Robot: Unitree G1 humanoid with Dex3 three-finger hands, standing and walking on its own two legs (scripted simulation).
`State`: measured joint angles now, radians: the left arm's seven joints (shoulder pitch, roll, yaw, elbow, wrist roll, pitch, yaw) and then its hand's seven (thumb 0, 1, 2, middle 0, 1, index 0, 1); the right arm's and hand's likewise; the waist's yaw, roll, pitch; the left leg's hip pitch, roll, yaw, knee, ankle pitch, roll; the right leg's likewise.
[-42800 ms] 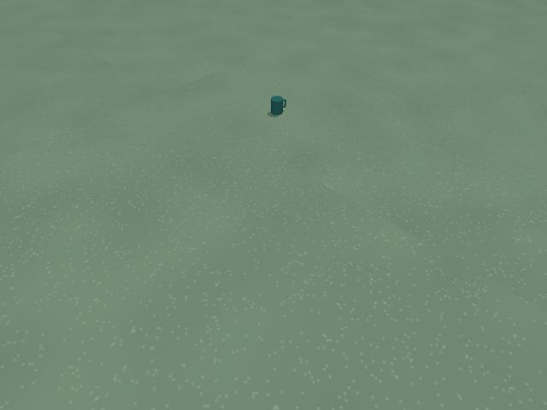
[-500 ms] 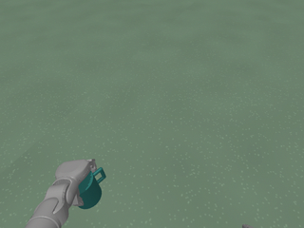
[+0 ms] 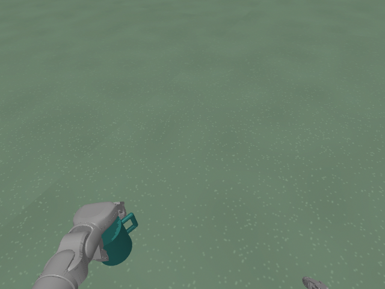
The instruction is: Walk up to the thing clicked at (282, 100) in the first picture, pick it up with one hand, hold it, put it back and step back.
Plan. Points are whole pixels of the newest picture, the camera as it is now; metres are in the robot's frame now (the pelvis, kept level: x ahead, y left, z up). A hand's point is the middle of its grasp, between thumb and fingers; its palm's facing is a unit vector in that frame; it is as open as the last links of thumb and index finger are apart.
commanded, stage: hold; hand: left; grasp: from above
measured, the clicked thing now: (115, 234) +0.31 +0.21 -0.09
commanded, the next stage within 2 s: crouch in 0.50 s
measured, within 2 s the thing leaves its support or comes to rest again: neither
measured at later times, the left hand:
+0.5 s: hand (101, 235) +0.29 +0.23 -0.04, palm faces -0.46 -0.07 -0.88, open 11.0 cm
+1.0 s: hand (108, 249) +0.29 +0.23 -0.12, palm faces -0.51 -0.02 -0.86, open 11.1 cm
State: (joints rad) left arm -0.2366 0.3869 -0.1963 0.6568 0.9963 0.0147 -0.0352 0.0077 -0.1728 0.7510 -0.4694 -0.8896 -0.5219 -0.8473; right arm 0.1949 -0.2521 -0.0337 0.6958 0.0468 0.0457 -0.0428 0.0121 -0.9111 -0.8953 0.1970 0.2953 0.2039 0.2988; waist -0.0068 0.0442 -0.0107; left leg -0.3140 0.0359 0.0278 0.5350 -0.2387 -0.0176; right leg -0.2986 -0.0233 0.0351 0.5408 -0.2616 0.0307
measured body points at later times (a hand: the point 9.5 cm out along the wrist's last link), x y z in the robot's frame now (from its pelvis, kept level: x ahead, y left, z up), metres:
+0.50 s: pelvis +0.00 +0.00 +0.00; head +0.01 -0.01 +0.45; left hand +0.31 +0.23 +0.01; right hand +0.14 -0.25 -0.11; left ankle +0.03 +0.13 -0.73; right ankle +0.01 -0.14 -0.73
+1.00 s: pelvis -0.01 +0.00 -0.02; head +0.05 +0.01 +0.43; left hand +0.31 +0.23 -0.07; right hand +0.11 -0.27 -0.14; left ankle +0.03 +0.13 -0.73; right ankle +0.01 -0.14 -0.73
